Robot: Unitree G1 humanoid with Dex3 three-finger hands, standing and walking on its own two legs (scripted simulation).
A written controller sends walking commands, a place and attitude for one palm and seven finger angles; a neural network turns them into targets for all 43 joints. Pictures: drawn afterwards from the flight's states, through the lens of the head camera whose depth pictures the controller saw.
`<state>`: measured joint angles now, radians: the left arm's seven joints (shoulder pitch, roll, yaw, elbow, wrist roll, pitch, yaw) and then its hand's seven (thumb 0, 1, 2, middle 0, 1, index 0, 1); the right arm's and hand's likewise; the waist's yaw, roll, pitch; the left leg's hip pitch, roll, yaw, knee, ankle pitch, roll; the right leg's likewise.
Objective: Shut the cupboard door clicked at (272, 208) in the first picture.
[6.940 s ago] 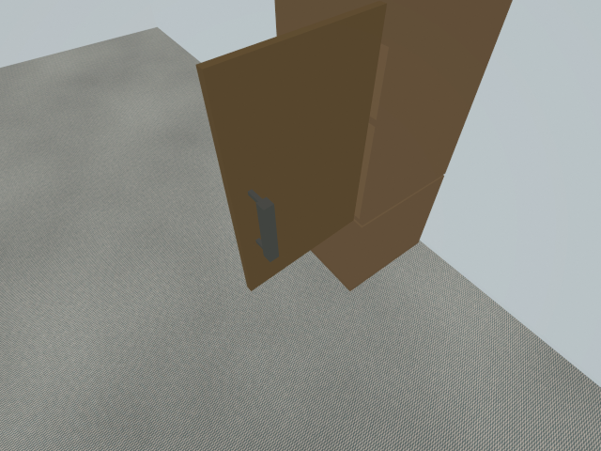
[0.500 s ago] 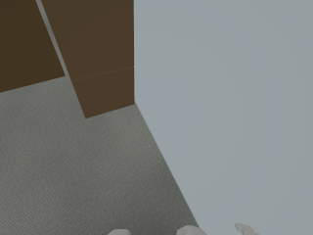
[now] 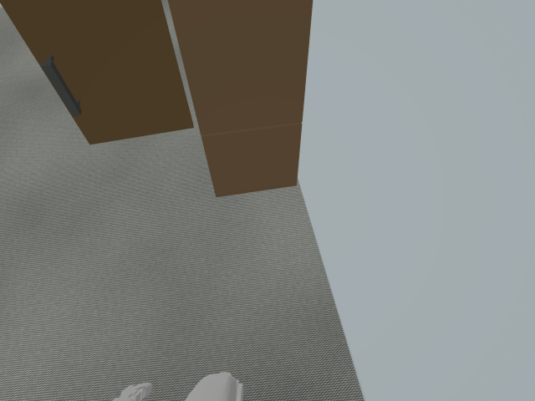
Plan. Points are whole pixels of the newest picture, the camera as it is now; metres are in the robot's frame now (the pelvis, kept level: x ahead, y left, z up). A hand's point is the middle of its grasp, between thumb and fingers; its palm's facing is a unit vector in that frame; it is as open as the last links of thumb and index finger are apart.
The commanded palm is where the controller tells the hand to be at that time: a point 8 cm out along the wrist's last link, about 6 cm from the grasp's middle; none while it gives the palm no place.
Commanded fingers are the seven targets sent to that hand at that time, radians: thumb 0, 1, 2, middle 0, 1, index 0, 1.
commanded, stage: turn to face it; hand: left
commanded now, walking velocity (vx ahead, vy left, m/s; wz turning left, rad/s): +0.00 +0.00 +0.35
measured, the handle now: (64, 86) +0.93 +0.64 -0.09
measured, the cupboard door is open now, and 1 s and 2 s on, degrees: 93 93 93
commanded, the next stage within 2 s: take the last steps up to it in 0.22 s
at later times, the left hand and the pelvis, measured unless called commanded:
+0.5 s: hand out of the picture +0.05 +0.24 -0.16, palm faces +0.19 -0.95 -0.23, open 7.4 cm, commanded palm none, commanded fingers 0.00 0.90 0.90 -0.20 -0.30 -0.20 -0.30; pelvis +0.01 +0.02 +0.00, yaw +9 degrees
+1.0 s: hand out of the picture -0.02 +0.22 -0.18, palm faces +0.40 -0.90 -0.16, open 7.4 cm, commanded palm none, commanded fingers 0.00 0.90 0.90 -0.20 -0.30 -0.20 -0.30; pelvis +0.13 +0.10 -0.02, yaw +17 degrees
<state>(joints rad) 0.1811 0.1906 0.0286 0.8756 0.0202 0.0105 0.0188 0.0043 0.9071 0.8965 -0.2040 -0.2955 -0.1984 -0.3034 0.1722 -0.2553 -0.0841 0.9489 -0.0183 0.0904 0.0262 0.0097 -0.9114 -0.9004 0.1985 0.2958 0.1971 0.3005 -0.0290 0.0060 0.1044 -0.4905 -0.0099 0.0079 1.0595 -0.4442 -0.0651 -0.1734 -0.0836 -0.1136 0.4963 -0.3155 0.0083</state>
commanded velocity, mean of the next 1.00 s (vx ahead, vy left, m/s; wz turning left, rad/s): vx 0.21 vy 0.10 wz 0.19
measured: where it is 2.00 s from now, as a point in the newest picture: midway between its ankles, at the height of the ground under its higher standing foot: (215, 321)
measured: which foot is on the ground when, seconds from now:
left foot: up 0.00-0.14, down 0.16-0.56, up 0.58-0.98, down 1.00-1.00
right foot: down 0.00-0.16, up 0.18-0.54, down 0.56-1.00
